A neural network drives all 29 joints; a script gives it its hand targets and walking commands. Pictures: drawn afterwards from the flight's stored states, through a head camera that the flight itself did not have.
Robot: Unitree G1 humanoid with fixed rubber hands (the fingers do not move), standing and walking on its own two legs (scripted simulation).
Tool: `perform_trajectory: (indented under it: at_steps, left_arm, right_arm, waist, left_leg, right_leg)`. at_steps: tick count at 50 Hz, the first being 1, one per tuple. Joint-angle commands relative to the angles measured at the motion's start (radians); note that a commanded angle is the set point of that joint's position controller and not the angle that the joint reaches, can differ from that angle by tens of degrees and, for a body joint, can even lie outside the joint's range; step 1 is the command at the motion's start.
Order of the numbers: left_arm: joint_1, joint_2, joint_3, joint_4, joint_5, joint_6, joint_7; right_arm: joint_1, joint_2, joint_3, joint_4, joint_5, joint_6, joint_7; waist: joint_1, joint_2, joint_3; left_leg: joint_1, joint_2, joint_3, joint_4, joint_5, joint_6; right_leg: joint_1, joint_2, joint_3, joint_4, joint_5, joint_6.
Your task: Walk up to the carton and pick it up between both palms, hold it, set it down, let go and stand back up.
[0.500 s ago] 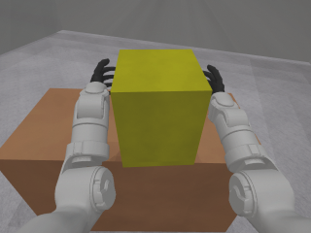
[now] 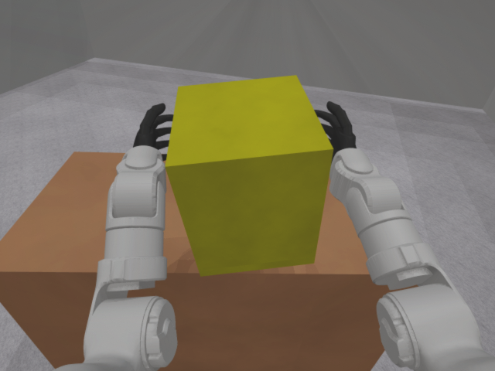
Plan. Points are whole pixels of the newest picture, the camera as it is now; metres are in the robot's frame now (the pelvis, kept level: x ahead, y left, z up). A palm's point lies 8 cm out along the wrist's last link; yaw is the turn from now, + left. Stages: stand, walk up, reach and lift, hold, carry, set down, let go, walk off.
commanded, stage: hold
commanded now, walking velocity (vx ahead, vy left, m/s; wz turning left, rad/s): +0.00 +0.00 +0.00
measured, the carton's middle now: (247, 177) +0.40 -0.01 +0.17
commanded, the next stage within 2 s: none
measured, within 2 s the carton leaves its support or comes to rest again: neither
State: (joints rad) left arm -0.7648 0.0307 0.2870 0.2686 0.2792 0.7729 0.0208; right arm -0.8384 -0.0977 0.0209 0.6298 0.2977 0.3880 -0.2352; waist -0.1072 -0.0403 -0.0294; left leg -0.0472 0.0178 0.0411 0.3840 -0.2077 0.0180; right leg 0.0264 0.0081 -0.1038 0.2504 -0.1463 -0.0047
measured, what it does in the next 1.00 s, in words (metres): stands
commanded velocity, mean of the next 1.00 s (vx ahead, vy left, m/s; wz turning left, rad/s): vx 0.00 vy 0.00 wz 0.00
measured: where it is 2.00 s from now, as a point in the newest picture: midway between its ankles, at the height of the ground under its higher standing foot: outside the picture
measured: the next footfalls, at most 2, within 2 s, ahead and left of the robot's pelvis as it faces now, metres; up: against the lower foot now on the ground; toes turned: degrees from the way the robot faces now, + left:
none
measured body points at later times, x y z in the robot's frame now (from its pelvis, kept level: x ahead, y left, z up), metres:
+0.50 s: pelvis -0.02 -0.01 +0.00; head -0.09 +0.01 +0.44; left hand +0.37 +0.14 +0.27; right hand +0.37 -0.15 +0.27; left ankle +0.01 +0.10 -0.75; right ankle +0.00 -0.11 -0.75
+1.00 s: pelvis +0.00 -0.01 +0.00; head -0.08 +0.01 +0.44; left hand +0.37 +0.15 +0.25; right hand +0.37 -0.15 +0.26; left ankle +0.01 +0.10 -0.75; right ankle +0.00 -0.11 -0.75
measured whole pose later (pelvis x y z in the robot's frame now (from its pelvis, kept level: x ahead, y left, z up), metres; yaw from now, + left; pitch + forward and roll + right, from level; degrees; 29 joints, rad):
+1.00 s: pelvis +0.00 -0.01 +0.00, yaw +0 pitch -7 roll -1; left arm -0.77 0.04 0.32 0.18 0.30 0.88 -0.04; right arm -0.87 -0.09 0.03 0.53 0.33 0.53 -0.29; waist -0.11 -0.03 -0.05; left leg -0.05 0.02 0.03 0.38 -0.20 0.00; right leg 0.01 0.01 -0.11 0.27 -0.15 -0.02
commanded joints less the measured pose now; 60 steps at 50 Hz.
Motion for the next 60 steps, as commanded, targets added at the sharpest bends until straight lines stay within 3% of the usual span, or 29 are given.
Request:
perform_trajectory:
  at_steps: [1,3,6,9,11,13,21,24,28,31,34,39,41,46,49,53,55,60]
  left_arm:
    - [-0.651,-0.623,-0.437,-0.239,-0.156,-0.021,-0.141]
    - [-0.650,-0.623,-0.445,-0.259,-0.158,-0.001,-0.145]
    - [-0.691,-0.611,-0.437,-0.262,-0.158,0.009,-0.148]
    - [-0.728,-0.606,-0.404,-0.164,-0.145,0.013,-0.150]
    - [-0.763,-0.615,-0.403,-0.164,-0.157,0.008,-0.149]
    - [-0.811,-0.633,-0.424,-0.155,-0.176,-0.001,-0.147]
    - [-0.812,-0.569,-0.291,0.031,-0.124,-0.004,-0.171]
    - [-0.827,-0.550,-0.271,0.033,-0.117,-0.006,-0.178]
    - [-0.850,-0.539,-0.283,0.001,-0.159,-0.018,-0.186]
    - [-0.801,-0.517,-0.262,0.004,-0.136,-0.016,-0.203]
    - [-0.787,-0.519,-0.297,-0.062,-0.138,-0.009,-0.214]
    - [-0.748,-0.533,-0.324,-0.101,-0.143,0.010,-0.222]
    - [-0.773,-0.562,-0.372,-0.171,-0.161,0.011,-0.218]
    - [-0.781,-0.581,-0.428,-0.267,-0.183,0.013,-0.195]
    - [-0.723,-0.569,-0.411,-0.249,-0.171,0.027,-0.192]
    - [-0.708,-0.531,-0.328,-0.166,-0.118,0.046,-0.208]
    - [-0.716,-0.537,-0.322,-0.141,-0.113,0.047,-0.212]
    - [-0.780,-0.558,-0.335,-0.127,-0.147,0.031,-0.203]
  right_arm:
    - [-0.781,0.566,0.307,-0.394,0.146,-0.003,0.091]
    - [-0.777,0.565,0.301,-0.409,0.143,0.015,0.093]
    - [-0.808,0.568,0.293,-0.417,0.121,0.030,0.099]
    - [-0.870,0.586,0.257,-0.367,0.093,0.036,0.115]
    - [-0.889,0.590,0.245,-0.350,0.072,0.032,0.124]
    - [-0.933,0.603,0.221,-0.351,0.062,0.023,0.125]
    - [-0.977,0.617,0.176,-0.220,0.034,0.036,0.124]
    - [-0.959,0.616,0.153,-0.170,0.036,0.046,0.122]
    - [-0.967,0.637,0.182,-0.211,0.079,0.053,0.103]
    - [-0.948,0.637,0.204,-0.253,0.094,0.065,0.083]
    - [-0.920,0.637,0.235,-0.305,0.122,0.074,0.065]
    - [-0.881,0.614,0.235,-0.341,0.141,0.088,0.054]
    - [-0.881,0.607,0.256,-0.385,0.161,0.087,0.054]
    - [-0.848,0.604,0.291,-0.449,0.187,0.096,0.056]
    - [-0.817,0.596,0.290,-0.442,0.173,0.104,0.058]
    - [-0.825,0.577,0.265,-0.367,0.135,0.113,0.072]
    - [-0.842,0.581,0.252,-0.349,0.121,0.111,0.081]
    - [-0.930,0.612,0.256,-0.370,0.128,0.094,0.092]
  waist:
    - [-0.007,0.117,-0.374]
    - [-0.013,0.121,-0.372]
    - [0.003,0.105,-0.355]
    - [0.024,0.076,-0.305]
    - [0.021,0.076,-0.355]
    - [0.003,0.098,-0.389]
    - [0.039,0.053,-0.336]
    - [0.035,0.053,-0.328]
    - [0.023,0.033,-0.397]
    - [0.023,0.027,-0.405]
    - [0.006,0.064,-0.408]
    - [-0.009,0.095,-0.373]
    - [-0.029,0.119,-0.403]
    - [-0.035,0.146,-0.444]
    - [-0.022,0.124,-0.417]
    - [0.010,0.069,-0.303]
    - [0.009,0.079,-0.289]
    - [0.029,0.057,-0.349]
  left_leg:
    - [0.180,-0.041,-0.045,0.003,0.524,-0.093]
    - [0.184,-0.039,-0.045,0.007,0.507,-0.093]
    - [0.124,-0.040,-0.035,-0.034,0.373,-0.076]
    - [0.065,-0.031,-0.024,-0.074,0.238,-0.052]
    - [0.055,-0.032,-0.018,-0.088,0.190,-0.046]
    - [0.052,-0.033,-0.026,-0.080,0.163,-0.045]
    - [-0.049,-0.046,-0.004,-0.121,0.030,-0.005]
    - [-0.049,-0.050,-0.001,-0.117,0.042,-0.006]
    - [-0.012,-0.062,-0.003,-0.083,0.144,-0.013]
    - [-0.013,-0.070,-0.004,-0.078,0.169,-0.016]
    - [0.001,-0.074,-0.005,-0.060,0.245,-0.027]
    - [0.041,-0.067,-0.011,-0.044,0.307,-0.055]
    - [0.073,-0.062,-0.027,-0.034,0.351,-0.071]
    - [0.119,-0.057,-0.035,-0.014,0.447,-0.092]
    - [0.106,-0.061,-0.031,-0.023,0.404,-0.084]
    - [0.032,-0.050,-0.019,-0.077,0.249,-0.053]
    - [0.026,-0.052,-0.004,-0.094,0.207,-0.047]
    - [0.018,-0.051,-0.008,-0.082,0.227,-0.041]
  right_leg:
    - [0.065,0.089,0.047,0.018,0.293,0.022]
    - [0.055,0.086,0.047,0.015,0.269,0.019]
    - [0.063,0.088,0.047,0.011,0.179,0.024]
    - [0.027,0.082,0.043,0.004,0.082,0.021]
    - [0.036,0.078,0.046,0.014,0.068,0.029]
    - [0.033,0.075,0.048,0.019,0.063,0.027]
    - [0.074,0.053,0.064,0.007,0.001,0.044]
    - [0.074,0.046,0.070,0.006,0.009,0.052]
    - [0.107,0.049,0.072,0.017,0.119,0.062]
    - [0.158,0.046,0.081,0.021,0.181,0.079]
    - [0.168,0.043,0.084,0.026,0.259,0.078]
    - [0.142,0.058,0.063,0.024,0.254,0.056]
    - [0.135,0.066,0.050,0.034,0.273,0.049]
    - [0.115,0.075,0.047,0.042,0.307,0.042]
    - [0.109,0.072,0.055,0.035,0.279,0.045]
    - [0.102,0.069,0.050,0.019,0.163,0.051]
    - [0.093,0.063,0.051,0.009,0.122,0.048]
    - [0.106,0.072,0.051,0.022,0.139,0.045]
